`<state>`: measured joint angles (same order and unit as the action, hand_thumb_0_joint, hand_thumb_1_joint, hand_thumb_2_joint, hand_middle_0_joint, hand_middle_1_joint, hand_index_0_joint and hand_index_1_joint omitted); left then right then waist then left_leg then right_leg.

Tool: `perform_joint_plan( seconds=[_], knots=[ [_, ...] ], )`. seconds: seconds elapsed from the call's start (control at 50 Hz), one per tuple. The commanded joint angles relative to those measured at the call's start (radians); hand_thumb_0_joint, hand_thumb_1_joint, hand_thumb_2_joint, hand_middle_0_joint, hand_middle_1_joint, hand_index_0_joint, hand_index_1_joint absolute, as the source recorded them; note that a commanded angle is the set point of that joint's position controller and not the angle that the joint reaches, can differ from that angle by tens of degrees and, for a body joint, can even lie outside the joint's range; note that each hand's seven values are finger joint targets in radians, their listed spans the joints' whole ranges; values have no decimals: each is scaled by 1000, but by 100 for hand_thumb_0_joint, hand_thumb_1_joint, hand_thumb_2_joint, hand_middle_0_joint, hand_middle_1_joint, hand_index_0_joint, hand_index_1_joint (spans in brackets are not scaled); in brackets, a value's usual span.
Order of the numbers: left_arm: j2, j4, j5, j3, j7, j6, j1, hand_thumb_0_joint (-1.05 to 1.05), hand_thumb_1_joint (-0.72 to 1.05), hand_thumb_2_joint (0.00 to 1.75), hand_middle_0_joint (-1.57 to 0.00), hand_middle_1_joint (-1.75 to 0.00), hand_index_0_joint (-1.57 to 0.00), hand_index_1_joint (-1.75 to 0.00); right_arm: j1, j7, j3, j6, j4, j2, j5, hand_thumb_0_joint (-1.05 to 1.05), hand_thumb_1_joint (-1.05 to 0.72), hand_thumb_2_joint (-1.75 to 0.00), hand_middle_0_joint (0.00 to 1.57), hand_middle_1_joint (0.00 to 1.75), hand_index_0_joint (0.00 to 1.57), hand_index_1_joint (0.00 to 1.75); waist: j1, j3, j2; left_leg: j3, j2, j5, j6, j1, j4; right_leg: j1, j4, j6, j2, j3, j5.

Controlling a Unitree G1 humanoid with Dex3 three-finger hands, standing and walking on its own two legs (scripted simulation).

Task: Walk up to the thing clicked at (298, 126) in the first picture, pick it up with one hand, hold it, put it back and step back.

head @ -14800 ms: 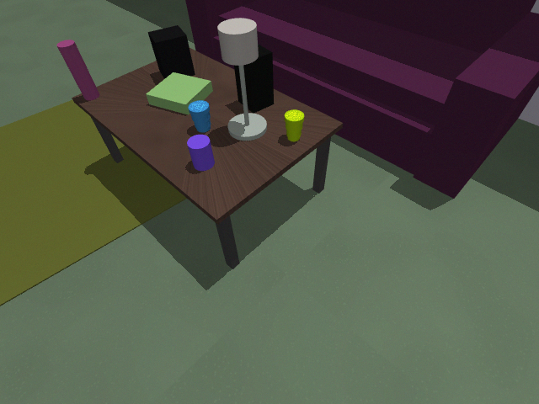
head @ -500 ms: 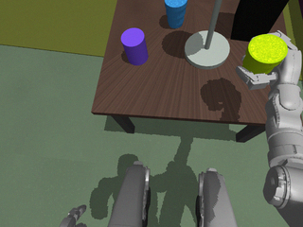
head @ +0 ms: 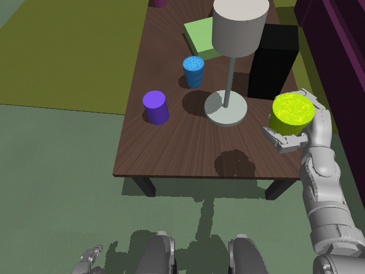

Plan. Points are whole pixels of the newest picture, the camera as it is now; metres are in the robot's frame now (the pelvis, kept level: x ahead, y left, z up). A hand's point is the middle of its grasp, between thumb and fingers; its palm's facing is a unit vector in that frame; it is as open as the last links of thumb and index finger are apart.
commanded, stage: lift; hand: right
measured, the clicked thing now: (285, 123) +0.41 -0.18 +0.04
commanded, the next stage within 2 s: hold in 0.82 s
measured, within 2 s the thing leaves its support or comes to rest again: neither
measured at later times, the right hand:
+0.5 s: hand (293, 122) +0.38 -0.17 +0.09, palm faces +0.11 +0.99 -0.02, open 9.2 cm
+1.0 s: hand (299, 125) +0.36 -0.17 +0.12, palm faces +0.11 +0.99 -0.01, open 9.2 cm
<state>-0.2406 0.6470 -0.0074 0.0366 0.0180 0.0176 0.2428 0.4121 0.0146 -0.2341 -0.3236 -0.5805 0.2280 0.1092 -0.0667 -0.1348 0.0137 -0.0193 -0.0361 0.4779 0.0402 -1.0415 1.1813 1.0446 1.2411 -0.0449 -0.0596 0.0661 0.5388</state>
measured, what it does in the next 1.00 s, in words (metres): rises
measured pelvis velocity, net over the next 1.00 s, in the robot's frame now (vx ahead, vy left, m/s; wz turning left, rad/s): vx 0.03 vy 0.00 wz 0.00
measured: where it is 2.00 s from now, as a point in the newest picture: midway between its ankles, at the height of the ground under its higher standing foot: outside the picture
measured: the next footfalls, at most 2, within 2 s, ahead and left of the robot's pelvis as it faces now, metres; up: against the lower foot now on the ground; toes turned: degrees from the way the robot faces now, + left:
none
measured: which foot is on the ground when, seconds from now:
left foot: down 0.00-1.00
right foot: down 0.00-1.00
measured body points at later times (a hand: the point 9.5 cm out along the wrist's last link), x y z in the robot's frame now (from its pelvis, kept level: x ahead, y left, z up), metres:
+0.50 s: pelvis +0.02 +0.00 +0.05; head +0.09 -0.01 +0.49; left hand +0.13 +0.26 -0.06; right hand +0.37 -0.22 +0.10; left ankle +0.05 +0.15 -0.63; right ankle +0.03 -0.14 -0.63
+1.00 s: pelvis +0.03 +0.00 +0.06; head +0.07 +0.00 +0.51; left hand +0.15 +0.25 -0.05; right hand +0.35 -0.22 +0.12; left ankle +0.05 +0.15 -0.63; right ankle +0.03 -0.14 -0.63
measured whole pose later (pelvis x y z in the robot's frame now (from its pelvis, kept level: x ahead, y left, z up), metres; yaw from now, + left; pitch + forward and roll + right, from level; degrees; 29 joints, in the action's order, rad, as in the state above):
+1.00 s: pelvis +0.03 +0.00 +0.06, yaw +0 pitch +9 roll +1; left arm -0.22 0.66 0.00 0.02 0.04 0.02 0.24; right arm 0.16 0.04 -0.14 -0.35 -0.43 0.17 0.15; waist -0.02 -0.06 0.01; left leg -0.01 -0.04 0.38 0.04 -0.61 0.84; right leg 0.60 0.89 -0.04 -0.06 0.03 0.44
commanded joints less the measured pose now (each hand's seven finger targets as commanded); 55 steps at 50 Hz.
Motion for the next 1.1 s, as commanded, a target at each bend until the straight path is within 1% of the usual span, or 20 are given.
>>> perform_joint_plan(
  seconds=[0.0, 0.04, 0.12, 0.2, 0.24, 0.26, 0.28, 0.3, 0.38, 0.44, 0.54, 0.56, 0.66, 0.7, 0.74, 0.78, 0.82, 0.9, 1.02, 1.08],
  knots=[
    [-165, -87, 1, 62, 13, 37, 53, 0, 89, 91, -19, -29, -18, -29, 247, 6, -19, -77, 242, 136, 16, 0, -26, -134, 134, 147, 138, 147, 7, -350, 49, -32, 40, -199, -54, 277, -190, -286, -247, 41, 31, -31, -205],
    [-163, -91, -2, 66, 15, 36, 64, 0, 89, 90, -18, -29, -18, -29, 289, 6, -21, -90, 322, 159, 18, 0, -25, -132, 133, 145, 136, 145, 9, -407, 60, -22, 40, -252, -52, 355, -213, -329, -250, 44, 37, -49, -257],
    [-137, -87, 1, 44, 17, 45, 41, 0, 90, 90, -18, -29, -18, -29, 205, 3, 12, -90, 256, 94, 29, 0, -28, -133, 133, 146, 136, 146, -4, -327, 11, -23, 41, -265, -45, 385, -257, -336, -283, 48, 38, -55, -257],
    [-150, -82, -1, 60, 22, 44, 58, 0, 89, 90, -18, -29, -18, -29, 218, -4, 1, -106, 338, 129, 25, 0, -24, -133, 133, 146, 137, 146, 8, -343, 25, -19, 41, -289, -45, 442, -289, -388, -317, 46, 38, -57, -284],
    [-142, -80, -1, 56, 23, 43, 48, 0, 89, 90, -18, -29, -18, -29, 179, -7, -1, -102, 320, 127, 24, 0, -26, -132, 133, 145, 136, 145, 11, -300, 6, -16, 39, -289, -42, 464, -312, -381, -332, 49, 41, -64, -275],
    [-131, -77, 1, 47, 23, 44, 41, 0, 91, 89, -18, -29, -18, -29, 128, -1, 18, -97, 253, 94, 26, 0, -27, -133, 132, 145, 136, 145, 3, -262, -24, -16, 38, -288, -37, 468, -326, -370, -334, 53, 41, -67, -268],
    [-136, -76, 1, 52, 24, 45, 43, 0, 91, 89, -18, -29, -18, -29, 136, 4, 39, -100, 285, 74, 32, 0, -25, -132, 131, 144, 135, 144, -4, -268, -24, -18, 38, -299, -39, 475, -326, -377, -343, 53, 40, -63, -277],
    [-140, -76, 0, 57, 25, 44, 46, 0, 91, 89, -18, -29, -19, -29, 167, 0, -1, -103, 332, 121, 32, 0, -23, -132, 132, 145, 135, 145, 17, -288, -3, -14, 36, -299, -40, 492, -335, -394, -350, 52, 41, -66, -282],
    [-140, -74, 3, 56, 23, 42, 38, 0, 91, 89, -18, -29, -19, -29, 87, 17, 31, -96, 280, 80, 35, 0, -22, -131, 130, 144, 134, 144, 13, -258, -11, -24, 39, -328, -40, 503, -348, -434, -376, 47, 38, -62, -322],
    [-138, -87, 4, 53, 24, 39, 31, 0, 91, 89, -18, -29, -19, -29, 137, 19, 19, -107, 367, 117, 34, 0, -23, -131, 131, 144, 134, 144, 31, -282, 29, -19, 36, -359, -42, 536, -356, -475, -391, 42, 39, -67, -359],
    [-120, -96, 5, 35, 23, 40, 19, 0, 91, 89, -18, -30, -19, -29, 76, 21, 28, -108, 309, 76, 41, 0, -25, -132, 132, 145, 135, 145, 19, -272, -3, -27, 38, -385, -40, 542, -373, -513, -410, 40, 36, -63, -401],
    [-140, -89, 3, 52, 27, 39, 23, 0, 91, 89, -19, -30, -19, -29, 116, 20, 31, -115, 391, 96, 41, 0, -25, -134, 132, 146, 136, 146, 32, -284, 39, -28, 40, -377, -44, 540, -371, -537, -420, 33, 33, -60, -407],
    [-123, -91, 5, 40, 29, 38, 8, 0, 91, 89, -19, -30, -19, -29, 38, 21, 55, -106, 300, 60, 38, 0, -25, -132, 130, 144, 134, 144, 21, -206, -17, -28, 40, -326, -39, 551, -412, -511, -447, 42, 35, -66, -334],
    [-133, -95, 6, 42, 28, 41, -7, 0, 92, 88, -19, -30, -19, -29, 78, 28, 55, -108, 354, 70, 46, 0, -24, -132, 130, 144, 134, 144, 25, -198, 23, -31, 41, -296, -42, 531, -413, -523, -465, 37, 32, -61, -308],
    [-140, -94, 6, 48, 28, 38, 2, 0, 91, 88, -19, -30, -19, -29, 47, 27, 43, -104, 362, 85, 44, 0, -25, -131, 130, 143, 134, 143, 39, -223, 13, -32, 42, -297, -43, 560, -423, -545, -477, 35, 32, -59, -315],
    [-126, -99, 8, 40, 28, 40, -13, 0, 92, 88, -19, -30, -19, -29, 31, 27, 51, -101, 348, 72, 47, 0, -24, -130, 129, 142, 132, 142, 40, -187, -5, -31, 42, -276, -40, 566, -436, -521, -483, 39, 35, -63, -287],
    [-124, -98, 7, 40, 28, 41, -17, 0, 92, 89, -19, -30, -19, -29, 62, 26, 57, -108, 398, 70, 52, 0, -25, -129, 128, 141, 131, 141, 40, -202, 11, -29, 38, -301, -39, 580, -434, -538, -481, 39, 36, -67, -307],
    [-121, -94, 7, 34, 31, 42, -13, 0, 91, 89, -19, -30, -19, -30, 8, 21, 51, -100, 360, 70, 49, 0, -26, -131, 130, 143, 134, 143, 45, -212, 5, -30, 38, -346, -38, 592, -433, -564, -480, 36, 36, -65, -364],
    [-120, -90, 8, 34, 37, 41, -16, 0, 90, 90, -19, -30, -19, -30, 0, 28, 76, -99, 373, 53, 50, 0, -25, -130, 131, 142, 134, 142, 35, -183, -20, -28, 36, -350, -35, 609, -451, -567, -489, 41, 37, -71, -354],
    [-114, -96, 8, 31, 39, 43, -30, 0, 90, 90, -19, -30, -19, -30, 2, 27, 57, -92, 371, 62, 53, 0, -25, -129, 131, 142, 134, 142, 39, -168, -25, -23, 34, -333, -31, 611, -467, -556, -490, 46, 40, -78, -327]
  ],
)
